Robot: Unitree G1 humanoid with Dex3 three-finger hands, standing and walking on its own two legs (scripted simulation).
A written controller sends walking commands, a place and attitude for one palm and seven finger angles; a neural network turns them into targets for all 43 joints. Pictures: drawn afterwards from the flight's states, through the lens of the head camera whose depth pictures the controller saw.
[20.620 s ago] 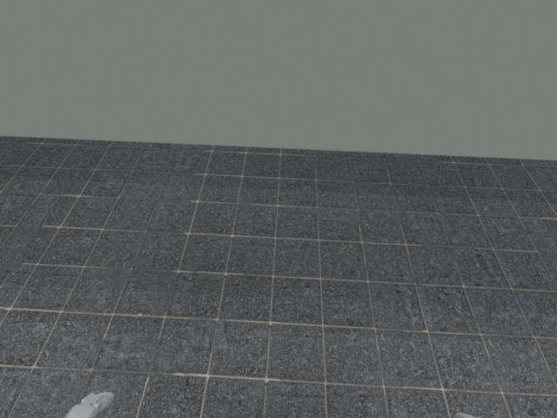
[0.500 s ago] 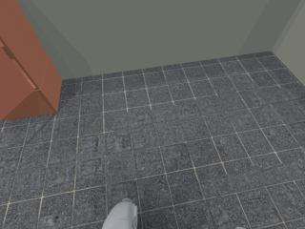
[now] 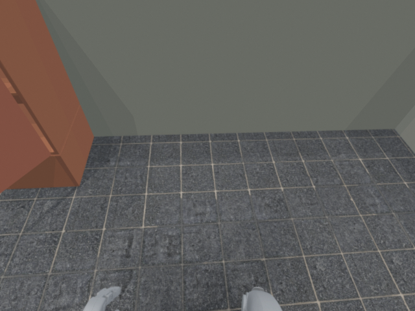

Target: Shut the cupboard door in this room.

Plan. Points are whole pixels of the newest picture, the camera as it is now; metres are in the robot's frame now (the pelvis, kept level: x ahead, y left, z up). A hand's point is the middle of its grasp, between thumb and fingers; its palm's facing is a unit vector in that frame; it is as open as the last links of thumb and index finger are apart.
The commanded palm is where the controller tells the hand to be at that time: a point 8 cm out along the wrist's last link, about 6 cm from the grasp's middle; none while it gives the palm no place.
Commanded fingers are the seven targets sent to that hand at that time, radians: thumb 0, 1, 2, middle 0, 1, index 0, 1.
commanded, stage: walk to a spot facing it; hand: left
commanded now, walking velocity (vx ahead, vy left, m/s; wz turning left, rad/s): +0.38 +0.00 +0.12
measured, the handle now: out of the picture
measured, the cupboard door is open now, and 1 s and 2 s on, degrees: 56 56 56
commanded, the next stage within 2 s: turn to face it in 0.62 s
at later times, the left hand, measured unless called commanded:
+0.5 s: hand (144, 305) +0.17 +0.14 -0.17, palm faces +0.21 -0.95 -0.24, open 7.3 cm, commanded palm none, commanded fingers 0.00 0.90 0.90 -0.20 -0.30 -0.20 -0.30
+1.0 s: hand (101, 225) +0.35 +0.29 -0.17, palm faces +0.46 -0.86 -0.21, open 7.4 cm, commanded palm none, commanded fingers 0.00 0.90 0.90 -0.20 -0.30 -0.20 -0.30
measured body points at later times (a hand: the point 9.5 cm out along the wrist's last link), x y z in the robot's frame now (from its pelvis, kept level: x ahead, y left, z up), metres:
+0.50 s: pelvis +0.21 -0.05 +0.00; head +0.22 -0.05 +0.45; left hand +0.16 +0.19 -0.15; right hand +0.29 -0.28 -0.15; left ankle +0.27 +0.12 -0.66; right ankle +0.19 -0.14 -0.74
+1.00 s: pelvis +0.34 +0.06 +0.00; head +0.35 +0.09 +0.45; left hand +0.32 +0.33 -0.15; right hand +0.51 -0.13 -0.13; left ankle +0.35 +0.13 -0.74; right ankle +0.44 -0.10 -0.65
